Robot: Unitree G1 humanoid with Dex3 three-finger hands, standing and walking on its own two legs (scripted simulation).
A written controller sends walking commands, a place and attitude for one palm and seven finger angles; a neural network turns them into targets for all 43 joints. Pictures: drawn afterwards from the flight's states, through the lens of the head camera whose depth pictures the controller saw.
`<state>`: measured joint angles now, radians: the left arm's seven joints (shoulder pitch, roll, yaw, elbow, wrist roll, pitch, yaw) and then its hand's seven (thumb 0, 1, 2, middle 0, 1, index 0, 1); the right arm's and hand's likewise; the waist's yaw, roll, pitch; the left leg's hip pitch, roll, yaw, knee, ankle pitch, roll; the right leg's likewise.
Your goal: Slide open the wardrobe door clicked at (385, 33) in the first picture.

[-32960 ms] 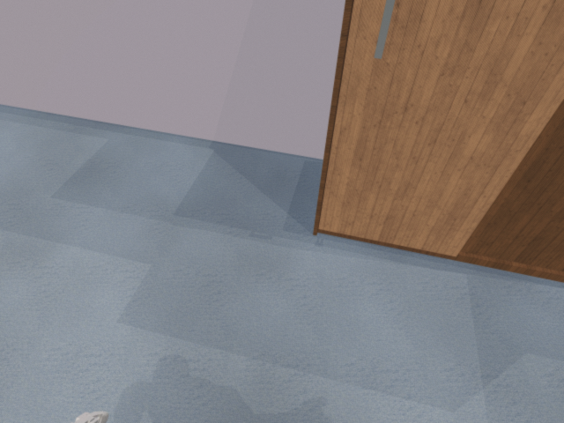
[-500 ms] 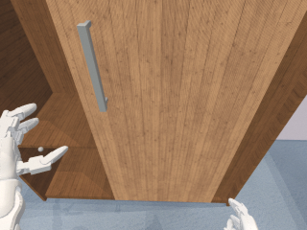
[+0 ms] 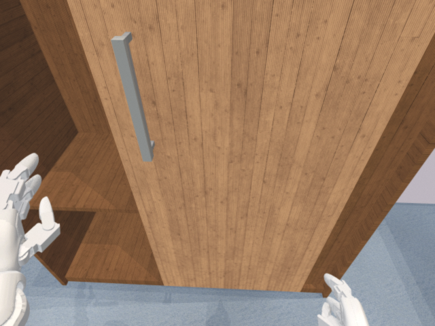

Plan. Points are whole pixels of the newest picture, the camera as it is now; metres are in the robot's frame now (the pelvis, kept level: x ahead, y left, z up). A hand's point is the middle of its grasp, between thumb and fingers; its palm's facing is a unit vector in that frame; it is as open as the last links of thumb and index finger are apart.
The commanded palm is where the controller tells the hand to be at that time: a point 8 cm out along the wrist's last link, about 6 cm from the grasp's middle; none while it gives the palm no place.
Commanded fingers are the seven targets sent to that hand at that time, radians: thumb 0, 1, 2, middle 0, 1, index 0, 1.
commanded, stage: draw the hand back to the body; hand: left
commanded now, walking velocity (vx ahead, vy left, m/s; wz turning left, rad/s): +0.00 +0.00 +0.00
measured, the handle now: (138, 103) +0.44 +0.23 +0.21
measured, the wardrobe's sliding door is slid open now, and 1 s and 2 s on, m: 0.47 0.47 0.47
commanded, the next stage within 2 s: step back with the hand held close in 0.14 s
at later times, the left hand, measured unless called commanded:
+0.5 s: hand (55, 228) +0.18 +0.26 +0.16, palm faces +0.41 -0.79 -0.45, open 7.5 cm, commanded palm +0.13 +0.30 +0.17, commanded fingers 0.00 0.90 0.90 -0.20 -0.30 -0.20 -0.30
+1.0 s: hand out of the picture +0.10 +0.29 +0.16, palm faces +0.47 -0.77 -0.43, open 7.5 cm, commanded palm +0.04 +0.32 +0.17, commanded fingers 0.00 0.90 0.90 -0.20 -0.30 -0.20 -0.30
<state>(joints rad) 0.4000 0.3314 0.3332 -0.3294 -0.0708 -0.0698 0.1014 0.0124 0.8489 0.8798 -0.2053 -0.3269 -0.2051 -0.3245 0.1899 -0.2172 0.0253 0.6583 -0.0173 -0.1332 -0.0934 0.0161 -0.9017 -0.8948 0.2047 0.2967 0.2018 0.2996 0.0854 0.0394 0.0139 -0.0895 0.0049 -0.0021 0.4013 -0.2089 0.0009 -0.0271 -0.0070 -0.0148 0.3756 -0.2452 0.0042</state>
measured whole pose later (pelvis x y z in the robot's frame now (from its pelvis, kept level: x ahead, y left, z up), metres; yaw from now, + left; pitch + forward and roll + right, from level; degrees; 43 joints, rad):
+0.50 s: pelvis -0.01 +0.00 +0.00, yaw +0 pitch -1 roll -1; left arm 0.50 0.38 0.38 -0.41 -0.05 -0.17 0.10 0.01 0.89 0.90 -0.20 -0.30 -0.20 -0.30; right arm 0.18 -0.24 -0.01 0.59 -0.01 -0.05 -0.08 0.02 -0.90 -0.89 0.20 0.30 0.20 0.30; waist 0.03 0.05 -0.01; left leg -0.23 0.02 0.00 0.44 -0.19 0.00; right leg -0.16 0.00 -0.01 0.39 -0.21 0.01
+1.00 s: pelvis -0.09 +0.02 -0.01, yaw +1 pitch -1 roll -3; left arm 0.50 0.39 0.42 -0.47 -0.01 -0.25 0.15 0.01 0.88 0.90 -0.21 -0.30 -0.21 -0.30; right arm 0.25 -0.21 0.01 0.58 -0.01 -0.11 -0.08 0.02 -0.90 -0.89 0.21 0.30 0.20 0.30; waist 0.02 0.01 0.02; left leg -0.41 0.01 -0.02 0.57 -0.18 0.03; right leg -0.31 0.01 -0.02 0.48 -0.15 0.02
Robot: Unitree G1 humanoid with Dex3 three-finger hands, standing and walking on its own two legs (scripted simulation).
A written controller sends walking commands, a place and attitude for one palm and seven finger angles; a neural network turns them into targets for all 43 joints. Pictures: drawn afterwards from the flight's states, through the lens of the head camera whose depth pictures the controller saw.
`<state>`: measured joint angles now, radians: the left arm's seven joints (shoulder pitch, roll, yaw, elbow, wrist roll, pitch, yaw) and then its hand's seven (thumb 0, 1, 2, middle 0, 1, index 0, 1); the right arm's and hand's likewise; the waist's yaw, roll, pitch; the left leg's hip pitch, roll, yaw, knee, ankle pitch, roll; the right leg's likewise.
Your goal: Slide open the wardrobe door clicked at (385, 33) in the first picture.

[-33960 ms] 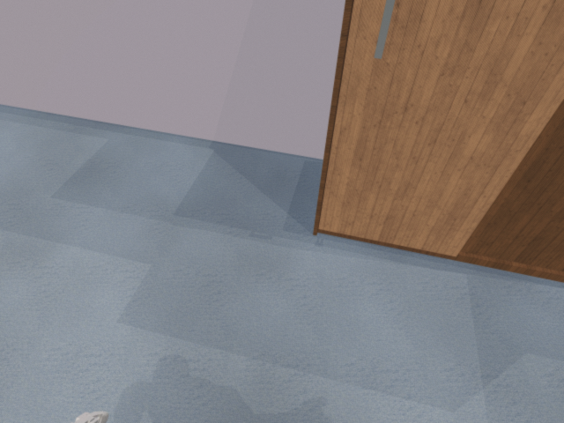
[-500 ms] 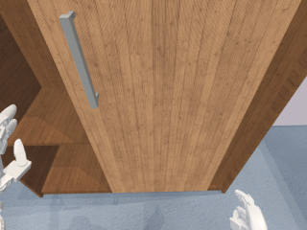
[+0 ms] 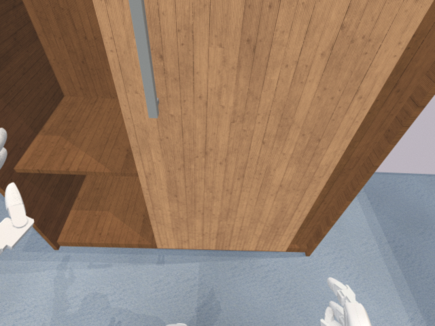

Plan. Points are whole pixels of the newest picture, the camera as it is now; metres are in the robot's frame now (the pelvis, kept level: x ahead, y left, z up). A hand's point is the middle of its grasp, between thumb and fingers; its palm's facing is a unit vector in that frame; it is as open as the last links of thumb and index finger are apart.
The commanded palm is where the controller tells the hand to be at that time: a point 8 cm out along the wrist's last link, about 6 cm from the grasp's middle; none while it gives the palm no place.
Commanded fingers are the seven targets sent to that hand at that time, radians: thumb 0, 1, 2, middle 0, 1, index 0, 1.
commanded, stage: step back with the hand held close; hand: left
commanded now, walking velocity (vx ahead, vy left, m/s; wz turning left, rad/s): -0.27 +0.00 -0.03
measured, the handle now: (147, 56) +0.54 +0.20 +0.23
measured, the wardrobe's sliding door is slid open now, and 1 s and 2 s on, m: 0.47 0.47 0.47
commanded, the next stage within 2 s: stop stepping back and stand still in 0.44 s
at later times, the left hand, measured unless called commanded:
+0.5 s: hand out of the picture +0.10 +0.29 +0.17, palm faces +0.49 -0.77 -0.41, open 7.5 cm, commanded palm +0.03 +0.32 +0.19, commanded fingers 0.00 0.90 0.90 -0.20 -0.30 -0.20 -0.30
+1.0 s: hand out of the picture +0.04 +0.29 +0.17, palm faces +0.45 -0.83 -0.33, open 7.5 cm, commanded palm -0.02 +0.31 +0.19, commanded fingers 0.00 0.90 0.90 -0.20 -0.30 -0.20 -0.30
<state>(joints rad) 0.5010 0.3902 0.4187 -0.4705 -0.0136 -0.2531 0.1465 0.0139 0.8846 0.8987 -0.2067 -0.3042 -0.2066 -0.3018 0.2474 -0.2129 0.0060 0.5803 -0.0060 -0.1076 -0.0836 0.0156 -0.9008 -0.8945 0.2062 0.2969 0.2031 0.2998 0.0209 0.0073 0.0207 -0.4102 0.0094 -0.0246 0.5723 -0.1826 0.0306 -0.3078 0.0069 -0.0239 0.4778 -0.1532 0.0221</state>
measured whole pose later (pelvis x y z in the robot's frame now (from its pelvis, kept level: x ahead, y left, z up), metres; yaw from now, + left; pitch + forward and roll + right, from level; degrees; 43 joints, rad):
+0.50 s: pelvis -0.09 +0.01 -0.01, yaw +4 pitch -1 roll -3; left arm 0.47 0.43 0.42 -0.52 -0.01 -0.29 0.13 0.01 0.88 0.90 -0.21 -0.30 -0.21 -0.30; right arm 0.19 -0.20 -0.02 0.62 -0.02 -0.12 -0.08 0.02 -0.90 -0.89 0.21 0.30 0.20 0.30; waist 0.03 -0.04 0.03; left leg -0.43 -0.02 0.00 0.59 -0.13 0.05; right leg -0.38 0.06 0.08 0.64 -0.25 0.03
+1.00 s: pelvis -0.18 +0.02 +0.00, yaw -3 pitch -2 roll +0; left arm 0.46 0.39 0.44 -0.40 -0.05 -0.16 0.16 0.01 0.88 0.90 -0.20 -0.30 -0.20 -0.30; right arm 0.29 -0.21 0.00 0.69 -0.01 -0.13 -0.09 0.02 -0.90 -0.89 0.20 0.30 0.20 0.30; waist -0.03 -0.05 -0.07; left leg -0.34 -0.01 0.06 0.59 -0.22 0.05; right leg -0.23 0.03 0.01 0.78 -0.50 -0.02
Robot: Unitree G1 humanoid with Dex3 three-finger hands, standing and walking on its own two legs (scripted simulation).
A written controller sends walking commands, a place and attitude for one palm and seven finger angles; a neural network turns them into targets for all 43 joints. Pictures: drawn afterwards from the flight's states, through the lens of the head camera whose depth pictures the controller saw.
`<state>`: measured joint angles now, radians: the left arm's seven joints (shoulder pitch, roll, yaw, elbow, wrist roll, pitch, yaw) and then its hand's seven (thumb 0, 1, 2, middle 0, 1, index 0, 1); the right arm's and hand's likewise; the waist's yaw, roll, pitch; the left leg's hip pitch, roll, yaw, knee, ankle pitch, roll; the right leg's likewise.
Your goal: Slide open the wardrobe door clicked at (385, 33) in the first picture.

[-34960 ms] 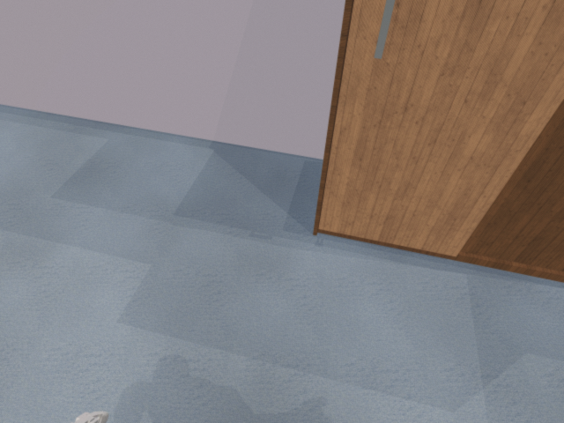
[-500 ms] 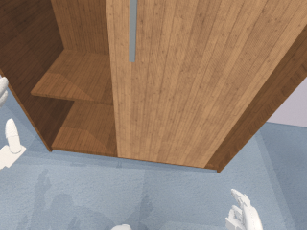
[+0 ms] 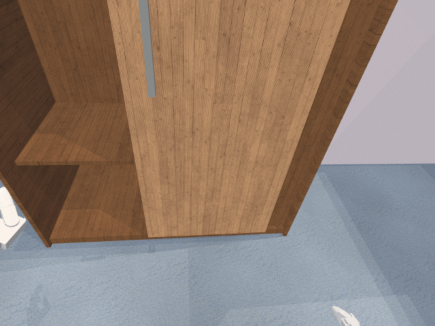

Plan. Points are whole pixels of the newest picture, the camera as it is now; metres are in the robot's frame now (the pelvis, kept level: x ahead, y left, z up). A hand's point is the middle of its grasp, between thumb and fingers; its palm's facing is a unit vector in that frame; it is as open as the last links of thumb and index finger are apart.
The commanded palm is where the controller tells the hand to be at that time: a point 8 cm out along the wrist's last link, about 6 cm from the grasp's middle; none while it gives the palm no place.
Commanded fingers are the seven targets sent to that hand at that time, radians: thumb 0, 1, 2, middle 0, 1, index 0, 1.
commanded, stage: stop stepping back and stand still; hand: left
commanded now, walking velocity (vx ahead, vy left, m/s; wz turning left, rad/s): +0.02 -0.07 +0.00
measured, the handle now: (148, 46) +0.70 +0.21 +0.23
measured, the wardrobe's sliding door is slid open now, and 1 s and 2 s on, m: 0.47 0.47 0.47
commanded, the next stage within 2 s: let the arm hang, fingers relaxed in 0.30 s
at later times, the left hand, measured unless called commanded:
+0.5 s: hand (54, 263) +0.21 +0.28 +0.05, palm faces +0.24 -0.85 -0.47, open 7.4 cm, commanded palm none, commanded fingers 0.00 0.90 0.90 -0.20 -0.30 -0.20 -0.30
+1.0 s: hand out of the picture -0.05 +0.23 -0.16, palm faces +0.06 -0.96 -0.26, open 7.4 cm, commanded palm none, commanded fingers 0.00 0.90 0.90 -0.20 -0.30 -0.20 -0.30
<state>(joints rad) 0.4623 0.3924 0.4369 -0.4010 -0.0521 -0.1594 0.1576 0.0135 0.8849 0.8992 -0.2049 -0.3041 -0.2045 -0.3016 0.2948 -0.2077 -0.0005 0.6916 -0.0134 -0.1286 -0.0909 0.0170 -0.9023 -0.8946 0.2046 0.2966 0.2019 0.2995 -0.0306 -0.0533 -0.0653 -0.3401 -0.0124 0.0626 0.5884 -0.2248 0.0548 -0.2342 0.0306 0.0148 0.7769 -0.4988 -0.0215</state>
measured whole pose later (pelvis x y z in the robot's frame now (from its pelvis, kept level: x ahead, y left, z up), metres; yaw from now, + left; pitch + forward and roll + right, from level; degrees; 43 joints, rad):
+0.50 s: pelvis -0.01 +0.01 +0.00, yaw +2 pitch +0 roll +0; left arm 0.29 0.39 0.21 0.08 0.02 -0.07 0.03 0.00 0.89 0.90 -0.20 -0.30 -0.20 -0.30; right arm 0.16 -0.29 -0.01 0.76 -0.02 -0.09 -0.01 0.01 -0.90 -0.89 0.20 0.30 0.20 0.30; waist 0.01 0.02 -0.04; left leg -0.37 -0.01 0.01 0.62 -0.24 0.02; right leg -0.31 -0.01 -0.03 0.67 -0.34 -0.02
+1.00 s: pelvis -0.01 +0.01 +0.01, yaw +3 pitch -1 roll -1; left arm 0.27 0.28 0.02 1.17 0.01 0.02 0.00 0.01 0.91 0.90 -0.20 -0.30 -0.20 -0.30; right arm 0.22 -0.24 -0.01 1.12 -0.02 0.02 -0.02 0.01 -0.90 -0.89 0.20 0.30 0.20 0.30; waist 0.01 0.00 0.08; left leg -0.27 0.00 -0.03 0.44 -0.16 0.01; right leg -0.16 0.01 -0.06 0.40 -0.22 -0.02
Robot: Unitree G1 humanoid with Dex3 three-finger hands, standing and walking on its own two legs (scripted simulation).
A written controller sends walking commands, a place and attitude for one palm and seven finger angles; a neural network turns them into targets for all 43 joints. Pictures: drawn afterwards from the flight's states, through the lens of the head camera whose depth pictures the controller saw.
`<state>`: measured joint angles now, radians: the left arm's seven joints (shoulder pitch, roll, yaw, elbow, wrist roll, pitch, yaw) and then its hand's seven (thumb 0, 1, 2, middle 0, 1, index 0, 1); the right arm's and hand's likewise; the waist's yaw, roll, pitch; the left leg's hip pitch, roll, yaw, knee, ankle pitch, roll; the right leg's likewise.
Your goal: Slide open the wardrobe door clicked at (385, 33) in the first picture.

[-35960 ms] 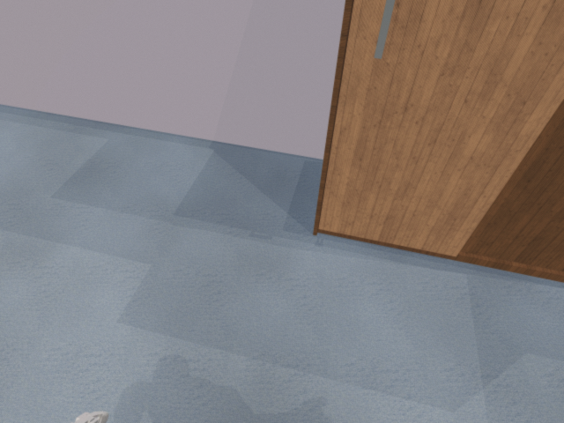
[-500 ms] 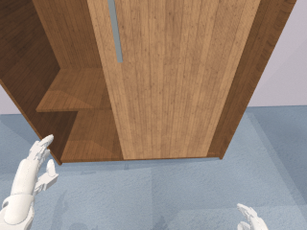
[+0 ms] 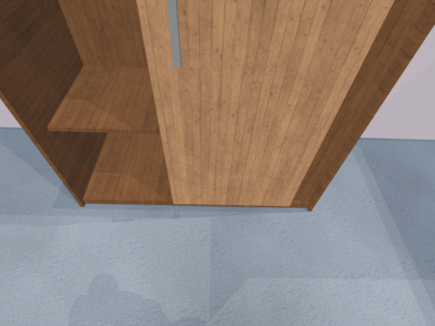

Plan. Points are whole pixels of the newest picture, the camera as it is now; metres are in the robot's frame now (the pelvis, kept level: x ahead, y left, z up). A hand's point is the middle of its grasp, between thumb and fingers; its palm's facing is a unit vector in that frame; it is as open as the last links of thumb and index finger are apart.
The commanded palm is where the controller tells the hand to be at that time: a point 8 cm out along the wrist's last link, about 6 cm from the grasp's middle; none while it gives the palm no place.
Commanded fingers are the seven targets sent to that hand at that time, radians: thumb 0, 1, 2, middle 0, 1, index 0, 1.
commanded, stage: let the arm hang, fingers relaxed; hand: left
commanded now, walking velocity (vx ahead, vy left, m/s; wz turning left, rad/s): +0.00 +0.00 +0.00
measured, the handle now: (173, 10) +0.72 +0.16 +0.22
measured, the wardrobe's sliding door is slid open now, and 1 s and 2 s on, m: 0.47 0.47 0.47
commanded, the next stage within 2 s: look to check the result in 0.50 s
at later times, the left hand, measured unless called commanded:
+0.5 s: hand (104, 322) +0.14 +0.24 -0.14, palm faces -0.04 -0.94 -0.33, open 7.4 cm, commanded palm none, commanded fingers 0.00 0.90 0.90 -0.20 -0.30 -0.20 -0.30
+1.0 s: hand out of the picture +0.11 +0.21 -0.16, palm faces -0.04 -0.95 -0.32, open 7.4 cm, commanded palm none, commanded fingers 0.00 0.90 0.90 -0.20 -0.30 -0.20 -0.30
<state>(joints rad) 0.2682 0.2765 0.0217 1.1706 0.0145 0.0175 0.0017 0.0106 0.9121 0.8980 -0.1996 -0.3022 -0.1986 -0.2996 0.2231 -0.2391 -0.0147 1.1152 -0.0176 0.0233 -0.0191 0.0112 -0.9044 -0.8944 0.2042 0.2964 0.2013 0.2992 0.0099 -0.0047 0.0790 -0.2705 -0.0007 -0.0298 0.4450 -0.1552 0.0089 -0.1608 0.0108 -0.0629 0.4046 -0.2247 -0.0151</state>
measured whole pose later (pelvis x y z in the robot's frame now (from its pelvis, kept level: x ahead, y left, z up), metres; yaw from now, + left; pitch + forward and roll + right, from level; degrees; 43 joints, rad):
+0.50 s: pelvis +0.03 +0.00 +0.01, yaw -1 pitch -1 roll +0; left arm 0.06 0.32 0.01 1.10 0.02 -0.02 0.00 0.00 0.90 0.90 -0.20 -0.30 -0.20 -0.30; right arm 0.08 -0.33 -0.01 1.11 -0.02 -0.01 0.00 0.01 -0.90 -0.89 0.20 0.30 0.20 0.30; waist -0.01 0.01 0.03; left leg -0.17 -0.01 0.00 0.33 -0.14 0.01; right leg -0.09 0.00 -0.03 0.34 -0.23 -0.01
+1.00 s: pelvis +0.05 -0.02 +0.01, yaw -2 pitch -1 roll +0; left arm 0.14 0.30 0.01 1.14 0.01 -0.01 0.01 0.01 0.90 0.90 -0.20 -0.30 -0.20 -0.30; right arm 0.11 -0.30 0.00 1.13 -0.01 0.00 -0.02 0.01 -0.90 -0.89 0.20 0.30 0.20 0.30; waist 0.00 0.00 0.05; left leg -0.14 0.02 0.00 0.33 -0.17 -0.02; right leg -0.04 0.03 -0.03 0.31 -0.24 -0.04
